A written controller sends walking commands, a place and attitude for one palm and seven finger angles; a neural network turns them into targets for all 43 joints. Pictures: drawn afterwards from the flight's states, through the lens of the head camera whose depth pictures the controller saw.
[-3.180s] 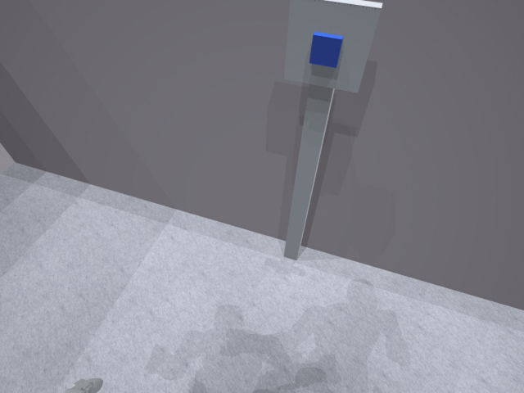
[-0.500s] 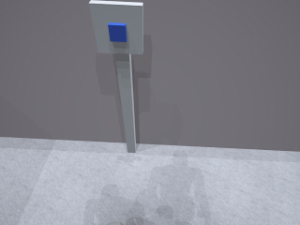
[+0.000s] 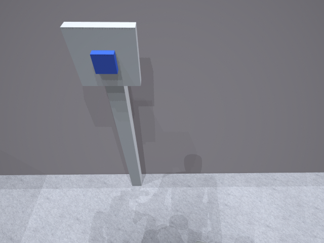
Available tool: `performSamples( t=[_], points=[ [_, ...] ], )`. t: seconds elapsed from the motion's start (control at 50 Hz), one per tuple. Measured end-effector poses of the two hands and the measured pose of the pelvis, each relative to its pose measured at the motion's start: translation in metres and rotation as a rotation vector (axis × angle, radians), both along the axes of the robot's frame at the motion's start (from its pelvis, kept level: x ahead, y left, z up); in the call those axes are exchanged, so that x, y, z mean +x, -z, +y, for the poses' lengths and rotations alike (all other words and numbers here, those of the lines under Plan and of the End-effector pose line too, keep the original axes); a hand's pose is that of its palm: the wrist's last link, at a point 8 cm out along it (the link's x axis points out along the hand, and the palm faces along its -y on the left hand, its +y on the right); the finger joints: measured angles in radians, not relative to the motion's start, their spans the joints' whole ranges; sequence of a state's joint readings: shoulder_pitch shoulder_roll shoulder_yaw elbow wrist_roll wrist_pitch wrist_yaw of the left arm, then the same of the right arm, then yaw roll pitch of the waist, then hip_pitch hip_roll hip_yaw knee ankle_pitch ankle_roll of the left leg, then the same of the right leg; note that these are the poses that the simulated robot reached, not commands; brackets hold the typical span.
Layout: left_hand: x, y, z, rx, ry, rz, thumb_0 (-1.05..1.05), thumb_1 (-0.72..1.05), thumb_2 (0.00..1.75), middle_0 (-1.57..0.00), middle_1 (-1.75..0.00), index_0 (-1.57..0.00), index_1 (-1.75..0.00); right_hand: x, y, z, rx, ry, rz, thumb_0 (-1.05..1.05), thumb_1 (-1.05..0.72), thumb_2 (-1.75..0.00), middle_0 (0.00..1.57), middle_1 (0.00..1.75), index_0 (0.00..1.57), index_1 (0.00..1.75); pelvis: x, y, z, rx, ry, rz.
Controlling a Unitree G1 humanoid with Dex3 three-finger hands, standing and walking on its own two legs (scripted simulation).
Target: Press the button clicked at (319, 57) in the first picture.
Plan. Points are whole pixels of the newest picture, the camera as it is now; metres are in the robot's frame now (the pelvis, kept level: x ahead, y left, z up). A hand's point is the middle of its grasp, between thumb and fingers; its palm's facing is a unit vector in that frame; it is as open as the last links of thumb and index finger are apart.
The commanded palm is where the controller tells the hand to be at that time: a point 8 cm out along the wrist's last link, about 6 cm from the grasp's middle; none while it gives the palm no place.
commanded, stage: come to a stop and stand still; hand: left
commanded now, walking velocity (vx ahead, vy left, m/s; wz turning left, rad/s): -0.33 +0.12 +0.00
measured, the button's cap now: (105, 61) +0.53 +0.17 +0.17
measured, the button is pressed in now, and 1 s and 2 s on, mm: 0 0 0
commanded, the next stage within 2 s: look again from close up in 1.30 s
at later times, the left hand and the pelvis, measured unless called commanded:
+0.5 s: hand out of the picture +0.08 +0.23 -0.19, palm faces +0.10 -0.97 -0.20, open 7.3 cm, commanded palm none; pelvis +0.03 +0.03 -0.01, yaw +2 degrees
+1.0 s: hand out of the picture +0.00 +0.20 -0.17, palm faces +0.04 -0.98 -0.18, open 7.4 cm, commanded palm none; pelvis +0.01 +0.04 +0.00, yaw +1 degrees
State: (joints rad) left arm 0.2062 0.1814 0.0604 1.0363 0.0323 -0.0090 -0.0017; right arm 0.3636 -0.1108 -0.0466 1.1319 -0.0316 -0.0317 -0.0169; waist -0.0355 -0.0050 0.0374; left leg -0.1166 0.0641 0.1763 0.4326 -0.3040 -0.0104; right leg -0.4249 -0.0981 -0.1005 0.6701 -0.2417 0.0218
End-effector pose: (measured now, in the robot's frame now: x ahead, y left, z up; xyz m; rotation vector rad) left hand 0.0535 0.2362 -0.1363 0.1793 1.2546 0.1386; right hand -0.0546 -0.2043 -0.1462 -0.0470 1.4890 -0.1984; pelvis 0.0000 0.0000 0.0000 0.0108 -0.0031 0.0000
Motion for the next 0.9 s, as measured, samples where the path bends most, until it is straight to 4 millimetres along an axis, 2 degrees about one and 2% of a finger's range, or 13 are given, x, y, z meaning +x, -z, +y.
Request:
performSamples(
  t=[0.08,0.14,0.2,0.26,0.34,0.4,0.44,0.54,0.64,0.76,0.9],
  points=[
    [0.04,0.004,-0.02,0.025,0.015,-0.04,0.01,0.92,0.9,-0.2,-0.3,-0.2,-0.3,0.013,0.017,-0.012,0.033,0.013,0.06,0.0,-0.91,-0.9,0.21,0.3,0.2,0.3,0.029,0.012,-0.017,-0.001,-0.009,-0.005],
    [0.056,0.002,-0.035,0.012,0.007,-0.051,0.01,0.92,0.9,-0.2,-0.3,-0.2,-0.3,0.036,0.016,-0.022,0.024,0.001,0.07,0.0,-0.91,-0.9,0.2,0.3,0.2,0.3,0.04,0.008,-0.022,-0.006,-0.028,0.001],
    [0.066,-0.001,-0.037,0.015,-0.031,-0.074,0.0,0.93,0.9,-0.2,-0.3,-0.2,-0.3,0.066,0.012,-0.032,-0.003,-0.038,0.043,0.0,-0.91,-0.9,0.2,0.3,0.2,0.3,0.043,0.005,-0.022,0.0,-0.039,0.005],
    [0.065,-0.001,-0.03,0.017,-0.047,-0.075,-0.01,0.94,0.9,-0.2,-0.3,-0.2,-0.3,0.101,0.009,-0.04,-0.036,-0.079,-0.019,0.0,-0.91,-0.9,0.2,0.3,0.2,0.3,0.04,0.003,-0.017,-0.002,-0.043,0.009],
    [0.053,0.004,-0.011,0.016,-0.055,-0.047,0.0,0.93,0.9,-0.21,-0.3,-0.21,-0.3,0.145,0.0,-0.042,-0.085,-0.119,-0.14,0.0,-0.91,-0.9,0.2,0.3,0.19,0.3,0.035,0.004,-0.005,-0.012,-0.043,0.011],
    [0.04,0.015,0.008,0.005,-0.068,-0.029,0.0,0.92,0.9,-0.21,-0.3,-0.21,-0.3,0.168,-0.009,-0.035,-0.124,-0.149,-0.228,0.0,-0.91,-0.9,0.2,0.3,0.19,0.3,0.031,0.009,0.009,-0.026,-0.045,0.006],
    [0.031,0.025,0.023,-0.008,-0.084,-0.018,0.0,0.91,0.9,-0.21,-0.3,-0.2,-0.3,0.175,-0.013,-0.027,-0.149,-0.166,-0.275,0.0,-0.91,-0.9,0.2,0.3,0.19,0.3,0.03,0.015,0.019,-0.034,-0.046,0.0],
    [0.003,0.024,0.045,-0.016,-0.115,0.047,0.01,0.91,0.9,-0.2,-0.3,-0.2,-0.3,0.17,-0.027,0.001,-0.152,-0.195,-0.279,0.0,-0.91,-0.9,0.2,0.3,0.19,0.3,0.027,0.006,0.034,-0.034,-0.042,-0.006],
    [-0.031,0.016,0.054,-0.016,-0.124,0.123,0.01,0.91,0.9,-0.2,-0.3,-0.2,-0.3,0.16,-0.027,0.025,-0.112,-0.185,-0.254,0.0,-0.91,-0.9,0.2,0.3,0.2,0.3,0.028,-0.003,0.045,-0.028,-0.036,0.01],
    [-0.059,0.011,0.047,-0.015,-0.103,0.214,0.01,0.91,0.9,-0.2,-0.3,-0.2,-0.3,0.139,-0.016,0.031,-0.087,-0.131,-0.223,-0.01,-0.93,-0.9,0.21,0.3,0.2,0.3,0.026,-0.003,0.052,-0.009,-0.02,0.014],
    [-0.066,0.005,0.028,-0.018,-0.079,0.202,0.01,0.91,0.9,-0.2,-0.3,-0.2,-0.3,0.094,-0.002,0.026,-0.05,-0.088,-0.131,0.0,-0.94,-0.9,0.21,0.3,0.2,0.3,0.02,-0.003,0.049,-0.002,-0.015,0.0]
  ],
)
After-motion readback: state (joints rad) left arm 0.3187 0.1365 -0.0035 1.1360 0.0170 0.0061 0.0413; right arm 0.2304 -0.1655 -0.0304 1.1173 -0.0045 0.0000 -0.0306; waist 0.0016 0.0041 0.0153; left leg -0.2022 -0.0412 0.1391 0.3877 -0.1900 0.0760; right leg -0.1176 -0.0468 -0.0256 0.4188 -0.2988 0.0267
